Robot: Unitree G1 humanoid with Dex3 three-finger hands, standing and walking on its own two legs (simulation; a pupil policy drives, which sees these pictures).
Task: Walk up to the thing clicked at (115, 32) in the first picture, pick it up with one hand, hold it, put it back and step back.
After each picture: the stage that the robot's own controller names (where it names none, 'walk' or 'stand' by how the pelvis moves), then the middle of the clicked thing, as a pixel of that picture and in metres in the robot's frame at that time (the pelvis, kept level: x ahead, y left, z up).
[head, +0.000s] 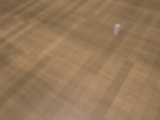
stand; (116, 29) +1.64 -0.37 -0.72
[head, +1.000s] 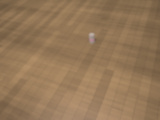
walk; (91, 38) +1.52 +0.07 -0.69
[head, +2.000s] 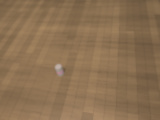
walk; (59, 70) +0.95 +0.36 -0.72
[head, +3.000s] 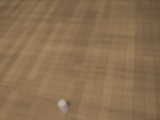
walk; (63, 106) +0.59 +0.32 -0.71
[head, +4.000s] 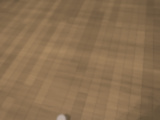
stand; out of the picture +0.42 +0.27 -0.70
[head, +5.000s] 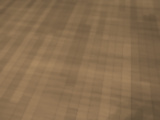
stand; out of the picture +0.35 +0.27 -0.72
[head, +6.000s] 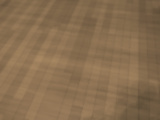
stand; out of the picture +0.30 +0.24 -0.71
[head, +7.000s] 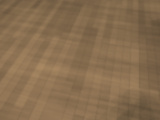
stand; out of the picture +0.29 +0.20 -0.72
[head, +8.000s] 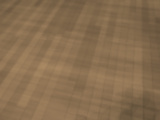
stand; out of the picture +0.27 +0.20 -0.72
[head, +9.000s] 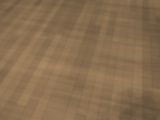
stand; out of the picture +0.28 +0.20 -0.73
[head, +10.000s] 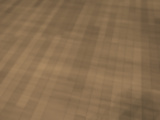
stand; out of the picture +0.27 +0.21 -0.73
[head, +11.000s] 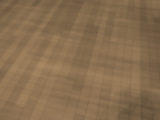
go down; out of the picture +0.28 +0.20 -0.73
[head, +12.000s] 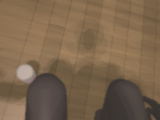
go down; (27, 74) +0.35 +0.26 -0.31
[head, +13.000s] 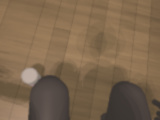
approach; (32, 77) +0.34 +0.26 -0.30
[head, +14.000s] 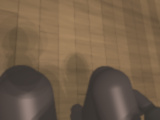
close in; out of the picture +0.31 +0.29 -0.21
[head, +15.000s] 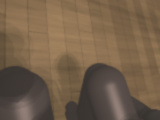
close; out of the picture +0.32 +0.29 -0.21
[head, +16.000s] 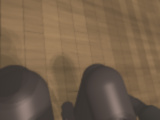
lift; out of the picture +0.32 +0.30 -0.21
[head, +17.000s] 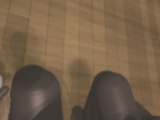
lift; out of the picture +0.27 +0.27 -0.18
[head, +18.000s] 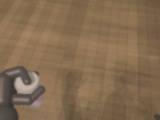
lift; (30, 90) +0.31 +0.19 +0.01
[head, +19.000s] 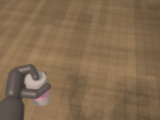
hold; (38, 88) +0.33 +0.18 +0.01
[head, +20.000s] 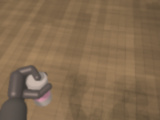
hold; (40, 89) +0.33 +0.18 +0.00
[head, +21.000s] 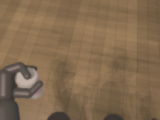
crouch; (30, 84) +0.34 +0.21 -0.06
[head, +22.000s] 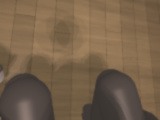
lower; out of the picture +0.35 +0.29 -0.18
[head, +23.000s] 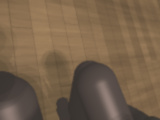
lower; out of the picture +0.36 +0.31 -0.21
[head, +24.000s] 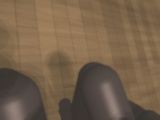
lower; out of the picture +0.35 +0.32 -0.21
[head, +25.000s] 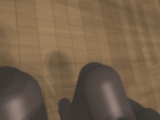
lower; out of the picture +0.34 +0.32 -0.22
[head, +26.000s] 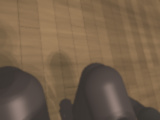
lower; out of the picture +0.34 +0.32 -0.21
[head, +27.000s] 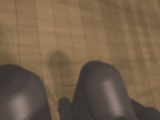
withdraw; out of the picture +0.33 +0.29 -0.22
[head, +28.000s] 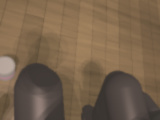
stand; (5, 69) +0.35 +0.27 -0.25
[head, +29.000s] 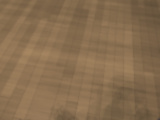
stand; out of the picture +0.29 +0.20 -0.63
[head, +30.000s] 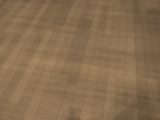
stand; out of the picture +0.31 +0.22 -0.67
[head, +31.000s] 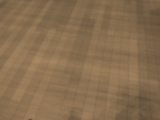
stand; out of the picture +0.30 +0.21 -0.67
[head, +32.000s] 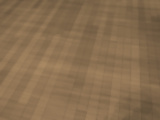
walk; out of the picture +0.33 +0.20 -0.72
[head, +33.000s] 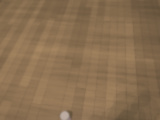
walk; (65, 118) +0.42 +0.23 -0.70
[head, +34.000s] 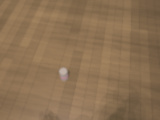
walk; (63, 74) +0.68 +0.19 -0.69
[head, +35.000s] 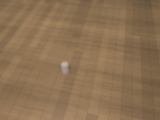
stand; (65, 67) +0.94 +0.23 -0.70
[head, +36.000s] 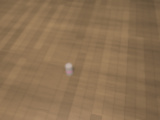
stand; (69, 69) +0.95 +0.20 -0.72
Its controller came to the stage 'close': yes
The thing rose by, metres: 0.71
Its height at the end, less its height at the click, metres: +0.00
